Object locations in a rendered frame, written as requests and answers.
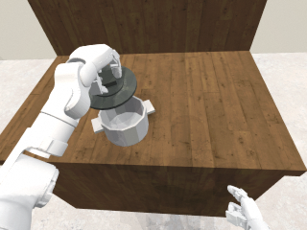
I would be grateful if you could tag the knob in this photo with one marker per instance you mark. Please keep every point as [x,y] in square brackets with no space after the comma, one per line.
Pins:
[107,78]

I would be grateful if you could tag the right robot hand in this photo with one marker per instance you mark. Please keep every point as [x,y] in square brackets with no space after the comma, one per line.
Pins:
[240,215]

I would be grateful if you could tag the lid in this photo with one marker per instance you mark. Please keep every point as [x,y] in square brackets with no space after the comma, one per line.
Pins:
[117,94]

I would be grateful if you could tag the left robot hand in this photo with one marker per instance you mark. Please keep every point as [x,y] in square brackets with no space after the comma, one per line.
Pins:
[101,55]

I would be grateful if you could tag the left robot forearm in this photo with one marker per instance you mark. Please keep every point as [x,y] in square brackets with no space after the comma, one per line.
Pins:
[67,103]

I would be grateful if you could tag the right robot forearm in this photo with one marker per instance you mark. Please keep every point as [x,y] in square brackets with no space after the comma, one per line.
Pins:
[257,224]

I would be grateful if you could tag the left robot upper arm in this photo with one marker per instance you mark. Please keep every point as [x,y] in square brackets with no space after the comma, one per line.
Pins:
[28,184]

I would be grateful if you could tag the pot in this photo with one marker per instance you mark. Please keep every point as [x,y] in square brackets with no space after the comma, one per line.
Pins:
[125,125]

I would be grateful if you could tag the table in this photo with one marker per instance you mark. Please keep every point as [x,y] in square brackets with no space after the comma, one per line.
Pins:
[215,123]

